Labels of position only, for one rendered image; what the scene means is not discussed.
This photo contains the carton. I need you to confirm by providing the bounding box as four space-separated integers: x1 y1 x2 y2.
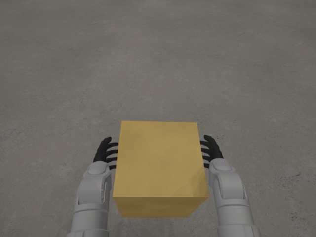
113 121 209 218

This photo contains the robot left hand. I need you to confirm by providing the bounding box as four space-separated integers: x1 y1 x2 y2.
93 137 119 170

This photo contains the robot right hand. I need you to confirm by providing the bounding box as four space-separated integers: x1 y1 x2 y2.
200 135 224 169

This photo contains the robot right forearm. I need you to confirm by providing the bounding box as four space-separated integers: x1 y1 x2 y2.
209 158 261 237

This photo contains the robot left forearm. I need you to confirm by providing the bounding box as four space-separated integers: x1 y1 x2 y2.
66 161 112 237

